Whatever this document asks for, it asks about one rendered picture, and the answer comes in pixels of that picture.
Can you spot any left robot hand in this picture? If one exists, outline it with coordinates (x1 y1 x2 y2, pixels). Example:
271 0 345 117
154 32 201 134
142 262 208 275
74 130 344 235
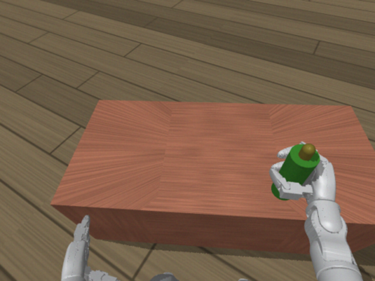
61 215 120 281

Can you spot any right robot arm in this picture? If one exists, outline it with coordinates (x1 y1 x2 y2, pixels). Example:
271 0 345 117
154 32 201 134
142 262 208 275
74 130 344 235
304 199 363 281

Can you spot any bottle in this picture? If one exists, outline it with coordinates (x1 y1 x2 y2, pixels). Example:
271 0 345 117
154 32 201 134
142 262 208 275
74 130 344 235
271 143 320 200

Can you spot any right robot hand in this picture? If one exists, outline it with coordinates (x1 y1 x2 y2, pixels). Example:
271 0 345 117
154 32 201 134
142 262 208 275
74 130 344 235
269 142 336 205

